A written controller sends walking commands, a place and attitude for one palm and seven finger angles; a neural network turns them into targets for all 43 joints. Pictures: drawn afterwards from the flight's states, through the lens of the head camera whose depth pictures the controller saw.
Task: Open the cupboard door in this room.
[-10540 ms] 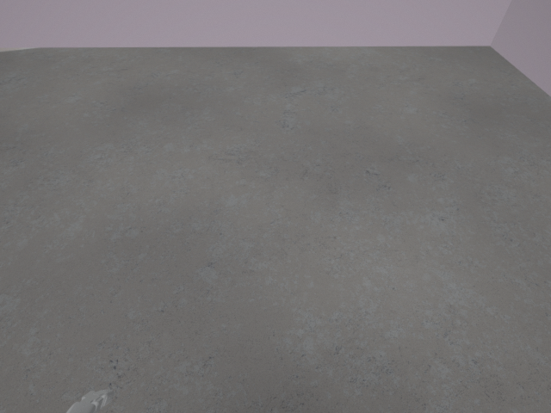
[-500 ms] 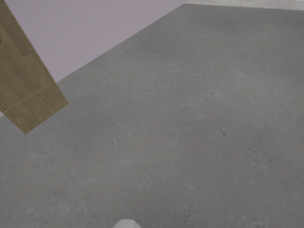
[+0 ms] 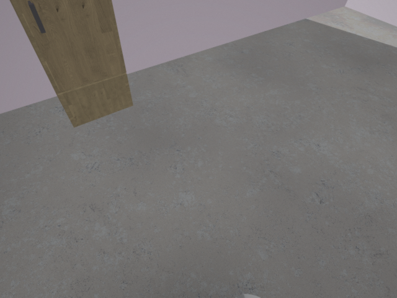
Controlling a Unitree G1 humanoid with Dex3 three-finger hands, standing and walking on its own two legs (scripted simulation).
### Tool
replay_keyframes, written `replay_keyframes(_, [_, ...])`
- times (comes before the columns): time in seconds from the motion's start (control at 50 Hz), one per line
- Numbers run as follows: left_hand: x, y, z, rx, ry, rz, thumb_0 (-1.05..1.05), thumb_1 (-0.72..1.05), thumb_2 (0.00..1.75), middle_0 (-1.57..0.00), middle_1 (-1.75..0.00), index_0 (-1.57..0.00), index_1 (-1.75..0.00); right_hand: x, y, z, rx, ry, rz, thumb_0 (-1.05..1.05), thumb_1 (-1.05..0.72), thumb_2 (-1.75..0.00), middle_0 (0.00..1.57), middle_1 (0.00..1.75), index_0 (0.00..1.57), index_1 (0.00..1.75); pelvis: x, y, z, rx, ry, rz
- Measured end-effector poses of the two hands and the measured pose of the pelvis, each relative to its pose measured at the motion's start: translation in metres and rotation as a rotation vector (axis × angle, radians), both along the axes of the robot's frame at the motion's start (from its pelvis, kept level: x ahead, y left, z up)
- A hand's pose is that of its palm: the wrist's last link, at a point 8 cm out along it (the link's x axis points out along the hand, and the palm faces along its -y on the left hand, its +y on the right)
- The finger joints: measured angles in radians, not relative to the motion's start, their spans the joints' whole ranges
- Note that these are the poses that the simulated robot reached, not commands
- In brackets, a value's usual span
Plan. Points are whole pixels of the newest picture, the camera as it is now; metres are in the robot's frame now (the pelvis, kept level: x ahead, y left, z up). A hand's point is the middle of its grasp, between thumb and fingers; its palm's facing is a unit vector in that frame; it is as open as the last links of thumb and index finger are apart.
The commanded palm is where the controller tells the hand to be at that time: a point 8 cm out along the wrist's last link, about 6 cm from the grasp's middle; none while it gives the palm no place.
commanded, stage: stand and wait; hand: left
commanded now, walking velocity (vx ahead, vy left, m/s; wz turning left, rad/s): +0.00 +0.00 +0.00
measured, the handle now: (36, 17) +1.21 +0.86 -0.03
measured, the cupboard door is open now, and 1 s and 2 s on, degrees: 0 0 0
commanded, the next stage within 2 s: turn or walk to find it in 0.18 s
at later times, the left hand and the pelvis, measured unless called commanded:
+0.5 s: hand out of the picture +0.01 +0.14 -0.15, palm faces +0.19 -0.94 -0.28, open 7.3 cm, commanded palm none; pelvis -0.02 -0.06 +0.00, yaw +10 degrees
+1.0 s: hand out of the picture -0.07 +0.22 -0.17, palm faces +0.40 -0.89 -0.22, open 7.4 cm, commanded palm none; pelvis -0.05 +0.00 +0.00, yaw +22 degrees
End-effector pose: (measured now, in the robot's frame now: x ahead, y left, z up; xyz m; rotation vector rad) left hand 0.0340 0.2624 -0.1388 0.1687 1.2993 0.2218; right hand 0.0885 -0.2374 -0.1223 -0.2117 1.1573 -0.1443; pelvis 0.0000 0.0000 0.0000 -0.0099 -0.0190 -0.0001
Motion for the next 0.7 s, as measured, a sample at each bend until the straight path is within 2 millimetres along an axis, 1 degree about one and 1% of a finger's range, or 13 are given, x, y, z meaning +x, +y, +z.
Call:
replay_keyframes(0.06, [0.008, -0.004, 0.005, 0.011, -0.037, -0.001, 0.01, 0.91, 0.9, -0.2, -0.3, -0.19, -0.3, -0.005, 0.001, -0.003, 0.017, 0.01, 0.005, 0.0, -0.91, -0.89, 0.2, 0.3, 0.2, 0.3, -0.003, -0.003, 0.001, 0.008, 0.001, 0.014])
replay_keyframes(0.12, [0.015, -0.014, 0.009, 0.021, -0.06, -0.013, 0.01, 0.91, 0.9, -0.2, -0.3, -0.19, -0.3, -0.015, -0.004, -0.01, 0.035, 0.027, -0.004, 0.0, -0.91, -0.89, 0.2, 0.3, 0.2, 0.3, -0.005, -0.011, 0.0, 0.018, 0.0, 0.02])
replay_keyframes(0.18, [0.021, -0.03, 0.012, 0.03, -0.08, -0.031, 0.01, 0.91, 0.9, -0.2, -0.3, -0.19, -0.3, -0.028, -0.014, -0.021, 0.058, 0.053, -0.02, 0.0, -0.91, -0.89, 0.2, 0.3, 0.2, 0.3, -0.008, -0.022, -0.003, 0.031, -0.001, 0.024])
replay_keyframes(0.24, [0.021, -0.05, 0.013, 0.042, -0.103, -0.041, 0.01, 0.91, 0.9, -0.2, -0.3, -0.19, -0.3, -0.043, -0.027, -0.037, 0.086, 0.085, -0.039, 0.0, -0.91, -0.89, 0.2, 0.3, 0.2, 0.3, -0.01, -0.036, -0.009, 0.041, -0.006, 0.03])
replay_keyframes(0.28, [0.015, -0.063, 0.016, 0.04, -0.109, -0.04, 0.01, 0.91, 0.9, -0.2, -0.3, -0.2, -0.3, -0.053, -0.035, -0.042, 0.097, 0.118, -0.045, 0.01, -0.91, -0.89, 0.2, 0.3, 0.2, 0.3, -0.012, -0.043, -0.008, 0.038, -0.014, 0.055])
replay_keyframes(0.34, [0.0, -0.077, 0.022, 0.031, -0.112, -0.001, 0.01, 0.91, 0.9, -0.2, -0.3, -0.2, -0.3, -0.063, -0.046, -0.041, 0.098, 0.174, -0.03, 0.01, -0.91, -0.89, 0.2, 0.3, 0.2, 0.29, -0.015, -0.05, -0.003, 0.052, -0.016, 0.085])
replay_keyframes(0.38, [-0.011, -0.08, 0.024, 0.035, -0.103, 0.033, 0.01, 0.92, 0.9, -0.2, -0.3, -0.2, -0.3, -0.068, -0.053, -0.04, 0.094, 0.199, -0.02, 0.01, -0.91, -0.89, 0.2, 0.3, 0.2, 0.29, -0.018, -0.054, -0.001, 0.053, -0.015, 0.104])
replay_keyframes(0.46, [-0.032, -0.081, 0.025, 0.041, -0.081, 0.083, 0.01, 0.92, 0.9, -0.2, -0.3, -0.2, -0.3, -0.075, -0.064, -0.036, 0.072, 0.241, 0.011, 0.01, -0.91, -0.9, 0.2, 0.3, 0.2, 0.29, -0.022, -0.058, 0.002, 0.049, -0.009, 0.15])
replay_keyframes(0.52, [-0.049, -0.079, 0.023, 0.039, -0.066, 0.121, 0.01, 0.92, 0.9, -0.2, -0.3, -0.2, -0.3, -0.074, -0.067, -0.033, 0.049, 0.265, 0.041, 0.01, -0.91, -0.9, 0.2, 0.3, 0.2, 0.29, -0.025, -0.057, 0.002, 0.048, -0.003, 0.18])
replay_keyframes(0.58, [-0.068, -0.075, 0.018, 0.029, -0.044, 0.161, 0.01, 0.92, 0.9, -0.2, -0.3, -0.2, -0.3, -0.065, -0.064, -0.029, 0.026, 0.265, 0.084, 0.01, -0.91, -0.9, 0.2, 0.3, 0.2, 0.29, -0.029, -0.053, 0.001, 0.046, 0.002, 0.213])
replay_keyframes(0.64, [-0.089, -0.067, 0.01, 0.015, -0.024, 0.205, 0.01, 0.91, 0.9, -0.2, -0.3, -0.2, -0.3, -0.046, -0.052, -0.025, 0.006, 0.234, 0.139, 0.01, -0.91, -0.9, 0.2, 0.3, 0.2, 0.29, -0.035, -0.046, -0.001, 0.041, 0.005, 0.244])
replay_keyframes(0.7, [-0.114, -0.055, -0.001, -0.002, -0.004, 0.251, 0.01, 0.91, 0.9, -0.2, -0.3, -0.2, -0.3, -0.021, -0.033, -0.021, -0.014, 0.17, 0.199, 0.01, -0.91, -0.9, 0.2, 0.29, 0.2, 0.29, -0.042, -0.034, -0.006, 0.028, 0.004, 0.276])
